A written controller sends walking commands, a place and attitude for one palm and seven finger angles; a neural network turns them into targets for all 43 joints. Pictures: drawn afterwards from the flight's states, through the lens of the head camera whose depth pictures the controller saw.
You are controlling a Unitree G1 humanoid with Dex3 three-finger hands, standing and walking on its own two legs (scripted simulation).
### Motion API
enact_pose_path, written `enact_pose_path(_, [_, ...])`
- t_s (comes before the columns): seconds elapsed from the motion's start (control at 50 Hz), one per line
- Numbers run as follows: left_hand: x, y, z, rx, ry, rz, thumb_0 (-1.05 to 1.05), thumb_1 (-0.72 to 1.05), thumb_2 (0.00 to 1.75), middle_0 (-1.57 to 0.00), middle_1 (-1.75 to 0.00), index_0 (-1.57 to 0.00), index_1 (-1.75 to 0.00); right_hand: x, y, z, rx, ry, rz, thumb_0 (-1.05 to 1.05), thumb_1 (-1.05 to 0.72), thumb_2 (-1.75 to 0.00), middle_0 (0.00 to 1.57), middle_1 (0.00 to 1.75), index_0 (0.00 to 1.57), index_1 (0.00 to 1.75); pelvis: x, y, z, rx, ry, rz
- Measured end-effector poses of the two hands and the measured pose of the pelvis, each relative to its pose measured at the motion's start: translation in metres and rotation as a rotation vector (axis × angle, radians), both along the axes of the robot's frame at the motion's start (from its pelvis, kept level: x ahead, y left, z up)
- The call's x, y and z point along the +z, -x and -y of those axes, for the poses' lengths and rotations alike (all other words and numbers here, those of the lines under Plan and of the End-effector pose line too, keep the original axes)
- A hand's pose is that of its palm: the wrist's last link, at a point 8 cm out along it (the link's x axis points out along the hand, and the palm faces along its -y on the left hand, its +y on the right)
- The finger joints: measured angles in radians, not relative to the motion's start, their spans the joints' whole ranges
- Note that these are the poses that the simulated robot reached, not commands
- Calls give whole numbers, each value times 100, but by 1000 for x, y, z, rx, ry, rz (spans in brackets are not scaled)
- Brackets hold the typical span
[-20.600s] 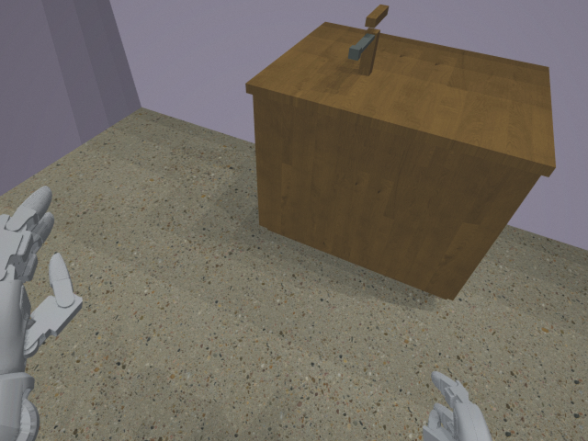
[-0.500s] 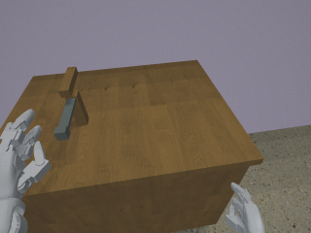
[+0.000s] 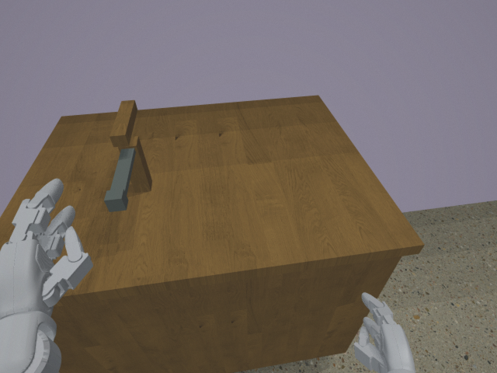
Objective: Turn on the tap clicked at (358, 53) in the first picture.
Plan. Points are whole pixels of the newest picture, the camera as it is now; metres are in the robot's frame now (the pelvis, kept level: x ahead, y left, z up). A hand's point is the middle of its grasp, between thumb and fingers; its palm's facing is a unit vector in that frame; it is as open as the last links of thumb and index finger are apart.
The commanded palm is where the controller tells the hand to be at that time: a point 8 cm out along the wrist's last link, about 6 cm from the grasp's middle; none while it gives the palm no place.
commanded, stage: turn the palm inward beside the body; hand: left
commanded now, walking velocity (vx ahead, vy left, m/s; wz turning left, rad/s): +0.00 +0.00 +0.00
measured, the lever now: (116, 200) +0.33 +0.29 +0.12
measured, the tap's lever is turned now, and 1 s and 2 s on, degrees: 0 0 0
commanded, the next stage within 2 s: reach beside the lever's end, fingers flat in 0.40 s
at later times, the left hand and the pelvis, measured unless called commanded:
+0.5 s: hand (111, 254) +0.20 +0.21 +0.17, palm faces +0.46 -0.88 -0.13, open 7.4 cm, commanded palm +0.14 +0.25 +0.18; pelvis +0.02 -0.03 +0.00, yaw +1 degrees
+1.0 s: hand (92, 243) +0.22 +0.25 +0.15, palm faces +0.50 -0.86 -0.12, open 7.4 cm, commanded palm +0.17 +0.29 +0.16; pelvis +0.02 -0.02 +0.01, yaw +1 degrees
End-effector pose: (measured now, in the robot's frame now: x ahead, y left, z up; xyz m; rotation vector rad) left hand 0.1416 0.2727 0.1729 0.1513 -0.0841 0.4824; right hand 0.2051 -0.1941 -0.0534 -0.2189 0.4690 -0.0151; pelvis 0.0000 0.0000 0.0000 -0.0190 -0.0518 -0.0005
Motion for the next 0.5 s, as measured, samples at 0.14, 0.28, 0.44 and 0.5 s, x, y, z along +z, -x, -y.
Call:
enact_pose_path(0.14, [2, 0, 10, -3, 0, -11, 1, 90, 90, -20, -30, -20, -30, -1, -1, 9, -3, -5, 4, 1, -90, -90, 20, 30, 21, 30, 1, -2, 7, 3, -1, 2])
enact_pose_path(0.28, [3, -1, 18, 1, 5, -8, 1, 90, 90, -20, -30, -20, -30, 0, -5, 21, -12, -4, 13, 1, -90, -90, 20, 30, 20, 30, 2, -7, 15, 7, -1, 1])
enact_pose_path(0.44, [0, -8, 25, 4, 4, -21, 1, 90, 90, -20, -30, -20, -30, 0, -12, 34, -15, 5, 16, 1, -90, -90, 20, 30, 20, 30, 2, -14, 24, 13, 0, -3])
enact_pose_path(0.5, [2, -10, 28, -7, 0, -13, 2, 90, 90, -20, -30, -20, -30, 1, -15, 37, -15, 4, 20, 1, -90, -90, 20, 30, 20, 30, 3, -18, 25, 12, -1, -8])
